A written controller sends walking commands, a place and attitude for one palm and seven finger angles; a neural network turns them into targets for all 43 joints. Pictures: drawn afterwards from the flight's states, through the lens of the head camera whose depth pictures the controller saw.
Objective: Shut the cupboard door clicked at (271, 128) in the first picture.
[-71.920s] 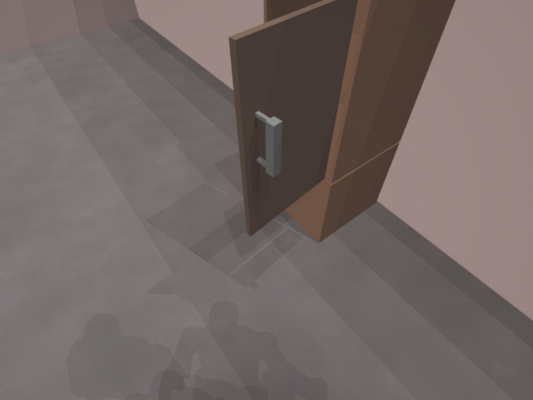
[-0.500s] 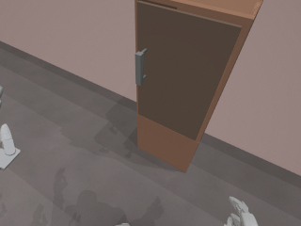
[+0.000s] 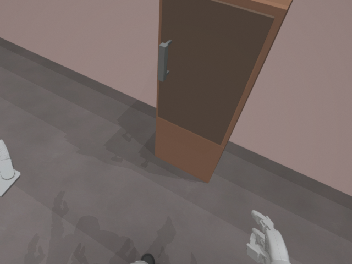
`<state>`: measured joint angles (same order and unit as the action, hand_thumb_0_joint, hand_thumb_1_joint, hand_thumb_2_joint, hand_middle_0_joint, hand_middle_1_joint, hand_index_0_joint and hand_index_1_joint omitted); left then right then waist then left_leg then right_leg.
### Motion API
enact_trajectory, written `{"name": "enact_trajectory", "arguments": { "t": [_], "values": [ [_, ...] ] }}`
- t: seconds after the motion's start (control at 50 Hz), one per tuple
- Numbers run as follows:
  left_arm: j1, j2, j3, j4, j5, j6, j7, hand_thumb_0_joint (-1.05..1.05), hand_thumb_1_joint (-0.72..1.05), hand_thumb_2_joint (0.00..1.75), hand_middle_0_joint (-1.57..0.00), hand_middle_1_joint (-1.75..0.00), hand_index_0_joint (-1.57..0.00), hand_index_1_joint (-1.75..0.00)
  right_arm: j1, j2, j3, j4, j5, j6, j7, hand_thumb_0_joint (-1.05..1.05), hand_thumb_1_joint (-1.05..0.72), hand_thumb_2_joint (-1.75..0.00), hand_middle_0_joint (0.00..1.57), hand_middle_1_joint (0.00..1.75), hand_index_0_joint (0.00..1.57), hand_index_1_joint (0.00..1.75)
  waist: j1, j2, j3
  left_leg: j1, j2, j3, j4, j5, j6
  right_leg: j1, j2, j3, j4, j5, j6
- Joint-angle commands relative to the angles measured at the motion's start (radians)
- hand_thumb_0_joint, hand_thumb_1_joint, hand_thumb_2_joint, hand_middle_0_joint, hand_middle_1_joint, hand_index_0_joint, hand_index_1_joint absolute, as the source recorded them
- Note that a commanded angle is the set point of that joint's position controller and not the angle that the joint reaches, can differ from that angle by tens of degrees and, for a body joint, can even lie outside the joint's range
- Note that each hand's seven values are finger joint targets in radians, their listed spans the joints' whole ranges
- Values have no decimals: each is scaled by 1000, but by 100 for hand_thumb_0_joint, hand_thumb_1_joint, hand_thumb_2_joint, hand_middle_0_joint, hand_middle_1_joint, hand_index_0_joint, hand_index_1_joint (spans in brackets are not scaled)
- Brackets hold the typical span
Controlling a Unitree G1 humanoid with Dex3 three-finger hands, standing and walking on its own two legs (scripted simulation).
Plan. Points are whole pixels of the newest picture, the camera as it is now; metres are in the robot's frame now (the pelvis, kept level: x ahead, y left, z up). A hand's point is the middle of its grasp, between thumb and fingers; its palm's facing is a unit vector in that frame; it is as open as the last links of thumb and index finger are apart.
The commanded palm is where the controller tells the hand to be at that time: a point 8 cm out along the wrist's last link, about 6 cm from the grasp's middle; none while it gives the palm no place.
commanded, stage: stop stepping back and stand still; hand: left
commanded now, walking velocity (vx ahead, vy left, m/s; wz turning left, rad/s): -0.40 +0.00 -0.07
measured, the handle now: (165, 60) +0.81 +0.12 +0.02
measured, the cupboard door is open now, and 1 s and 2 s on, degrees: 0 0 0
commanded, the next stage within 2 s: let the arm hang, fingers relaxed in 1.14 s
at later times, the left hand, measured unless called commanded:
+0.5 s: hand (11, 194) +0.18 +0.28 +0.15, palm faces +0.47 -0.84 -0.26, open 7.4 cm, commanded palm +0.08 +0.31 +0.18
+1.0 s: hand (19, 214) +0.16 +0.26 +0.14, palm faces +0.46 -0.85 -0.26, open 7.4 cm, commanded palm +0.09 +0.31 +0.18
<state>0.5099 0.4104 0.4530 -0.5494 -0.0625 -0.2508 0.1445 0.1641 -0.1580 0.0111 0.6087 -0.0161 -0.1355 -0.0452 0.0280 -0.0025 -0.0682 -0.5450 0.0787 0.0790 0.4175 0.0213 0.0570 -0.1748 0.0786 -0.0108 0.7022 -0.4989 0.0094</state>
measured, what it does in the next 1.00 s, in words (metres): steps on the spot: right foot, then left foot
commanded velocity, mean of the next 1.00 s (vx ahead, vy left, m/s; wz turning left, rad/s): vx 0.08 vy -0.01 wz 0.00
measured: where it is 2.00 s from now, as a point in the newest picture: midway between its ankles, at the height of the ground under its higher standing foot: outside the picture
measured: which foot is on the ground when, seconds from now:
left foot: down 0.00-0.24, up 0.26-0.38, down 0.40-0.76, up 0.78-0.96, down 0.98-1.00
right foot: up 0.00-0.06, down 0.08-0.50, up 0.52-0.70, down 0.72-1.00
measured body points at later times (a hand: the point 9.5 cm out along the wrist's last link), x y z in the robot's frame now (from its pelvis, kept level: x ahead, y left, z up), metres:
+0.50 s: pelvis -0.07 +0.02 -0.02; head -0.10 +0.03 +0.43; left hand +0.15 +0.32 +0.17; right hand +0.01 -0.27 -0.11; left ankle +0.02 +0.10 -0.73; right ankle -0.20 -0.12 -0.72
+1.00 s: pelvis -0.07 +0.02 -0.01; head -0.11 +0.01 +0.44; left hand +0.13 +0.31 +0.15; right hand +0.06 -0.25 -0.09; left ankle -0.02 +0.15 -0.73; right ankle -0.14 -0.05 -0.73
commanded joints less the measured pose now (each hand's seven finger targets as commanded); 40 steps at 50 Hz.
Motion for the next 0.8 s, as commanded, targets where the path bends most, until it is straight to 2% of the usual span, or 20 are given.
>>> {"name": "enact_trajectory", "arguments": {
  "t": [0.0,0.06,0.12,0.14,0.18,0.22,0.26,0.34,0.38,0.4,0.42,0.44,0.46,0.5,0.56,0.62,0.68,0.74,0.76,0.78],
  "values": [
    [-78,184,81,-256,-17,-90,6,0,90,90,-20,-30,-20,-30,-32,-167,-64,-72,-12,-57,-9,0,-90,-90,20,30,20,30,-16,269,-233,513,176,-176,-133,55,-60,-99,-2,-26,-359,92,-21],
    [-56,268,157,-251,-11,-104,-1,0,90,90,-20,-30,-20,-30,-37,-157,-69,-65,-14,-31,-6,0,-90,-90,20,30,20,30,-16,161,-311,627,114,-61,54,317,-79,-117,-81,32,-426,379,-31],
    [-12,268,173,-249,-34,-83,4,0,90,90,-20,-30,-20,-30,-49,-136,-64,-127,26,-18,-22,0,-90,-90,20,30,20,30,-33,-7,-273,582,-12,23,146,27,-64,-145,-165,27,-381,579,-3],
    [44,286,197,-224,-38,-69,3,0,90,90,-20,-30,-20,-30,-73,-147,-63,-150,37,-11,-24,0,-90,-90,20,30,20,30,-33,-101,-212,544,-26,-4,194,-67,-54,-174,-190,43,-362,597,11],
    [183,287,223,-136,-52,-23,0,0,90,90,-20,-30,-20,-30,-87,-139,-42,-164,33,20,-38,0,-90,-90,20,30,20,30,-38,-48,-95,441,-32,-39,223,-184,-58,-260,-208,61,-385,253,-50],
    [107,257,177,-92,-40,8,5,0,90,90,-20,-30,-20,-30,-79,-148,-38,-140,19,46,-44,0,-90,-90,20,30,20,30,-51,-7,70,338,-31,-60,331,-236,-82,-399,-272,173,-499,-101,-134],
    [-86,259,136,-46,-16,6,23,0,90,90,-20,-30,-20,-30,-58,-183,-53,-99,14,44,-50,0,-90,-90,20,30,20,30,-61,-123,248,194,-19,-112,537,-292,-93,-510,-377,282,-595,-297,-189],
    [-365,182,-22,186,29,-17,13,0,90,90,-20,-30,-20,-30,-53,-198,-35,-91,29,-8,-65,0,-90,-90,20,30,20,30,-70,-163,453,118,15,-68,356,-311,-48,-380,-302,129,-472,66,-127],
    [-442,176,-54,190,42,-20,17,0,90,90,-20,-30,-20,-30,-22,-216,-54,-65,26,-22,-74,0,-90,-90,20,30,20,30,-79,-52,414,239,-28,-48,208,-246,-37,-333,-256,60,-295,312,-96],
    [-423,177,-48,125,40,-26,16,0,90,90,-20,-30,-20,-30,-2,-226,-63,-70,25,-30,-73,0,-90,-90,20,30,20,30,-76,67,323,315,-41,-89,120,-120,-19,-271,-198,24,-139,493,-64],
    [-368,212,8,20,43,-28,20,0,90,90,-20,-30,-20,-30,8,-236,-68,-96,20,-35,-69,0,-90,-90,20,30,20,30,-52,202,193,409,39,-219,76,85,34,-262,-112,-19,18,506,-18],
    [-322,230,34,-133,30,-49,18,0,90,90,-20,-30,-20,-30,32,-202,-58,-110,15,-52,-49,0,-90,-90,20,30,20,30,-47,360,46,469,125,-423,-24,226,37,-227,-41,-25,170,193,-19],
    [-272,267,75,-236,16,-78,12,0,90,90,-20,-30,-20,-30,14,-184,-58,-116,4,-77,-36,0,-90,-90,20,30,20,30,-39,339,-16,457,183,-508,-103,108,29,-188,-39,40,258,-22,-26],
    [-121,265,128,-356,0,-84,17,0,90,90,-20,-30,-20,-30,-2,-176,-71,-122,2,-88,-10,0,-90,-90,20,30,20,30,-21,110,-115,347,203,-477,-207,-409,32,-88,-54,59,214,-41,-21],
    [171,297,242,-359,-21,-59,32,0,90,90,-20,-30,-20,-30,-10,-164,-65,-138,-4,-79,-1,0,-90,-90,20,30,20,30,-6,237,-170,305,141,-267,-264,-522,-31,-5,-30,-40,51,7,-24],
    [219,223,206,-273,-26,-36,32,0,90,90,-20,-30,-20,-30,3,-154,-52,-144,-8,-41,-7,0,-90,-90,20,30,20,30,-38,366,-112,207,93,-133,-259,-561,-84,92,-1,-124,-162,38,-30],
    [182,177,149,-83,-28,16,27,0,90,90,-20,-30,-20,-30,19,-154,-49,-129,2,6,-28,0,-90,-90,20,30,20,30,-60,186,-45,170,49,-74,-124,-538,-80,105,-52,-75,-345,98,-50],
    [30,185,109,46,-17,56,33,0,90,90,-20,-30,-20,-30,13,-160,-45,-114,12,47,-33,0,-90,-90,20,30,20,30,-54,-152,40,158,-11,-70,265,-361,-69,-128,-341,319,-540,-45,-162],
    [-18,169,86,52,-17,65,38,0,90,90,-20,-30,-20,-30,-13,-166,-48,-113,23,41,-32,0,-90,-90,20,30,20,30,-42,-203,61,118,-24,-90,330,-346,-65,-128,-365,366,-546,28,-172],
    [-12,130,36,121,-12,73,35,0,90,90,-20,-30,-20,-30,-2,-162,-40,-103,27,37,-30,0,-90,-90,20,30,20,30,-47,-226,84,79,-20,-100,354,-339,-59,-82,-348,295,-496,194,-160]
  ]
}}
